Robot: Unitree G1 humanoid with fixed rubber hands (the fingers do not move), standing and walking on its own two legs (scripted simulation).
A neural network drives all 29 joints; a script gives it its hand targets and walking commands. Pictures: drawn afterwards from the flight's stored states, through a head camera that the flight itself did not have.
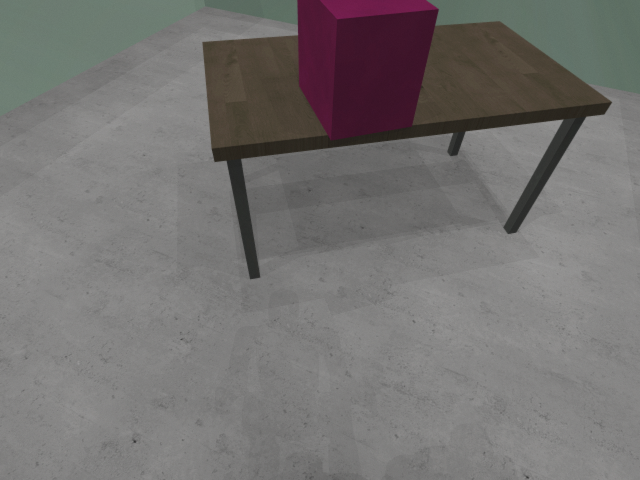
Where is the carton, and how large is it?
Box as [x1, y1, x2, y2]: [297, 0, 438, 139]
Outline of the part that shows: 297,0 299,86 330,139 411,126 438,9 426,0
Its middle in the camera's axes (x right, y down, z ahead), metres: +0.10 -0.50 +1.04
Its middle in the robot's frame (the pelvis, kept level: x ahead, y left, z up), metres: +1.12 -0.10 +0.02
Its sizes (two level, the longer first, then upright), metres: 0.308 0.242 0.299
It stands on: a table, 0.64 m high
